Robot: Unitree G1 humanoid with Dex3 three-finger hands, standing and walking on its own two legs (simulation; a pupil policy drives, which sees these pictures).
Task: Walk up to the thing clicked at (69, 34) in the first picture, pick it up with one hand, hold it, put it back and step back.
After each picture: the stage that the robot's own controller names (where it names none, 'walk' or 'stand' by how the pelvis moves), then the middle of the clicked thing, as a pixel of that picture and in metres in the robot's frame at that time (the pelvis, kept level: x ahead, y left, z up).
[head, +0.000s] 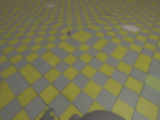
stand; (69, 33) +2.08 +0.66 -0.72
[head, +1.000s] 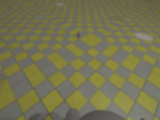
walk; (78, 35) +1.99 +0.33 -0.69
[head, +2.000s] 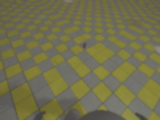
walk; (84, 45) +1.45 +0.12 -0.71
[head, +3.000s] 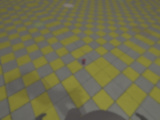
walk; (83, 61) +1.00 +0.11 -0.71
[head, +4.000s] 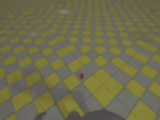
walk; (81, 76) +0.73 +0.12 -0.71
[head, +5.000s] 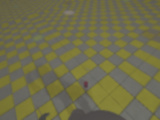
stand; (86, 84) +0.57 +0.12 -0.71
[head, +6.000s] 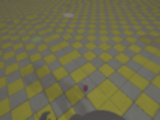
stand; (85, 88) +0.54 +0.08 -0.72
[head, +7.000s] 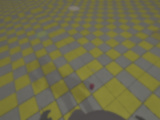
stand; (91, 86) +0.51 +0.00 -0.71
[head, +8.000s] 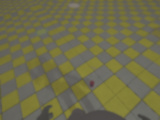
stand; (91, 84) +0.54 +0.01 -0.71
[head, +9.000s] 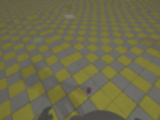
stand; (88, 90) +0.53 +0.01 -0.72
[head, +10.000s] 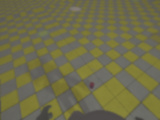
stand; (91, 85) +0.55 -0.02 -0.72
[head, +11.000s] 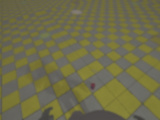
stand; (92, 86) +0.56 -0.02 -0.72
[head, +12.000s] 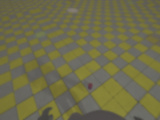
stand; (90, 86) +0.55 -0.01 -0.72
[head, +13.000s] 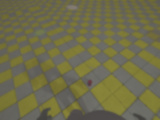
stand; (89, 83) +0.57 +0.01 -0.72
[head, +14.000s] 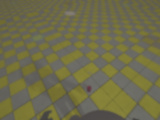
stand; (89, 89) +0.53 +0.01 -0.73
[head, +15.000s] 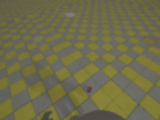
stand; (89, 89) +0.52 +0.01 -0.73
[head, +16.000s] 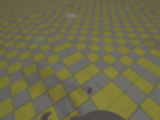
stand; (89, 90) +0.53 -0.01 -0.73
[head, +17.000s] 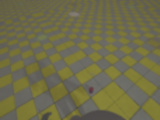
stand; (91, 90) +0.52 -0.02 -0.72
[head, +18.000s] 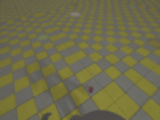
stand; (91, 90) +0.53 -0.02 -0.73
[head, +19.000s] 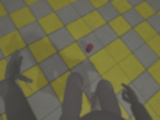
go down; (89, 48) +0.62 +0.06 -0.40
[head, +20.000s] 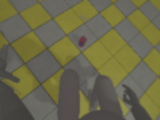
go down; (82, 42) +0.62 +0.13 -0.33
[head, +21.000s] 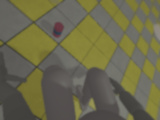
close in; (57, 30) +0.61 +0.21 -0.23
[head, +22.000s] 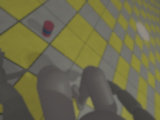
close; (47, 29) +0.61 +0.22 -0.21
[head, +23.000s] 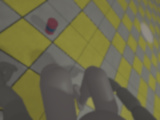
lift; (51, 27) +0.60 +0.23 -0.21
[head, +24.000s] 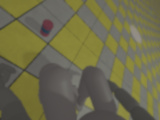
lift; (46, 28) +0.60 +0.24 -0.21
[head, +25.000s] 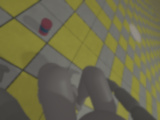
lift; (45, 27) +0.60 +0.24 -0.21
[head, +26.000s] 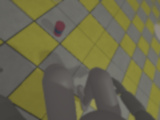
lift; (59, 29) +0.60 +0.22 -0.22
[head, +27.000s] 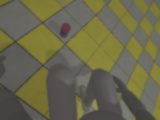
lift; (64, 31) +0.61 +0.21 -0.23
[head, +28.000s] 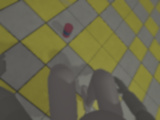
lift; (67, 31) +0.61 +0.21 -0.23
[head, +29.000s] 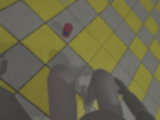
lift; (67, 31) +0.61 +0.21 -0.23
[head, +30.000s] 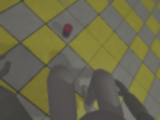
lift; (67, 31) +0.61 +0.21 -0.23
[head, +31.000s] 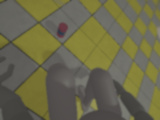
lift; (61, 30) +0.61 +0.22 -0.22
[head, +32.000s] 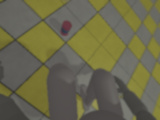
lift; (65, 29) +0.60 +0.21 -0.23
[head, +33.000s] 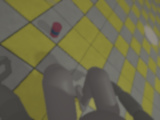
lift; (55, 30) +0.61 +0.22 -0.21
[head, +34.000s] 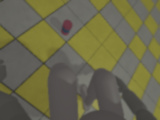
lift; (66, 28) +0.61 +0.21 -0.22
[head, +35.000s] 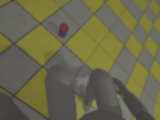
lift; (63, 31) +0.60 +0.22 -0.23
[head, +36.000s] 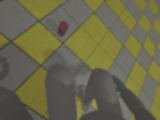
lift; (62, 29) +0.60 +0.22 -0.23
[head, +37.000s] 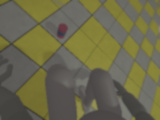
lift; (61, 31) +0.61 +0.22 -0.22
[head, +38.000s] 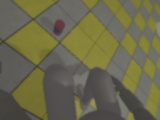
lift; (58, 28) +0.60 +0.22 -0.22
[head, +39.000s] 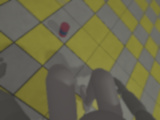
lift; (63, 30) +0.61 +0.21 -0.23
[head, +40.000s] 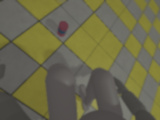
lift; (62, 29) +0.60 +0.22 -0.22
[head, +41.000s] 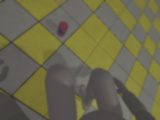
lift; (62, 29) +0.60 +0.22 -0.22
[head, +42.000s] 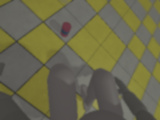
lift; (65, 30) +0.61 +0.21 -0.23
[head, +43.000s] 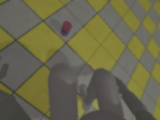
stand; (65, 29) +0.61 +0.21 -0.23
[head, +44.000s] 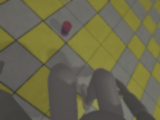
lift; (65, 29) +0.61 +0.21 -0.23
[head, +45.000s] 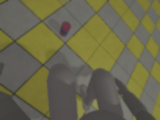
stand; (64, 29) +0.60 +0.21 -0.23
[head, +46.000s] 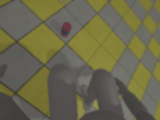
stand; (65, 30) +0.60 +0.21 -0.23
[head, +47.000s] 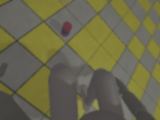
stand; (66, 30) +0.61 +0.21 -0.23
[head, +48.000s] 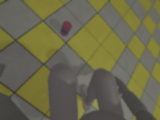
stand; (65, 29) +0.61 +0.21 -0.23
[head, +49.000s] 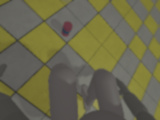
stand; (66, 29) +0.61 +0.21 -0.23
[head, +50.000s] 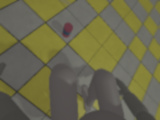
stand; (67, 30) +0.61 +0.21 -0.23
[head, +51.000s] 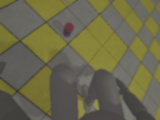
stand; (68, 30) +0.61 +0.21 -0.23
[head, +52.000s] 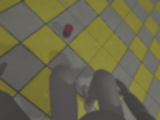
stand; (67, 31) +0.61 +0.21 -0.23
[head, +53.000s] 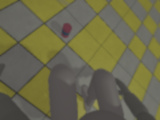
stand; (66, 31) +0.61 +0.21 -0.23
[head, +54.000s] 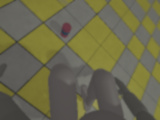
stand; (65, 30) +0.61 +0.21 -0.23
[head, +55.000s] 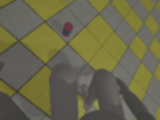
stand; (67, 30) +0.61 +0.21 -0.23
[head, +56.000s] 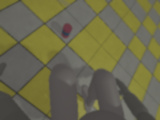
stand; (66, 31) +0.61 +0.21 -0.23
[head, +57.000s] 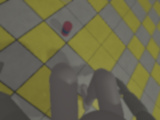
stand; (66, 29) +0.61 +0.21 -0.23
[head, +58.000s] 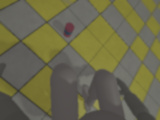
stand; (68, 30) +0.61 +0.21 -0.23
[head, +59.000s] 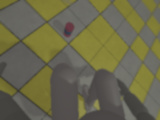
stand; (68, 30) +0.61 +0.21 -0.23
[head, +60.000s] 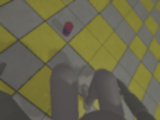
stand; (67, 29) +0.61 +0.21 -0.23
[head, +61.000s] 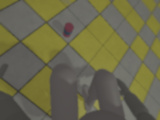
stand; (68, 30) +0.61 +0.21 -0.23
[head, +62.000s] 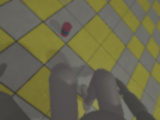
stand; (65, 30) +0.61 +0.21 -0.23
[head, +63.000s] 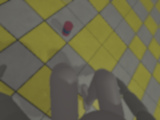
stand; (67, 29) +0.61 +0.21 -0.23
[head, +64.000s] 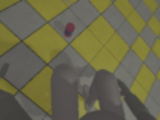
stand; (69, 30) +0.61 +0.21 -0.23
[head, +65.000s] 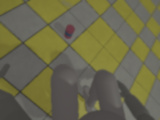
stand; (69, 32) +0.61 +0.21 -0.23
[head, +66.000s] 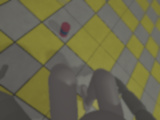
stand; (64, 30) +0.60 +0.22 -0.23
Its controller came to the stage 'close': yes
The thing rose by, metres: 0.00
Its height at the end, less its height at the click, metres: +0.00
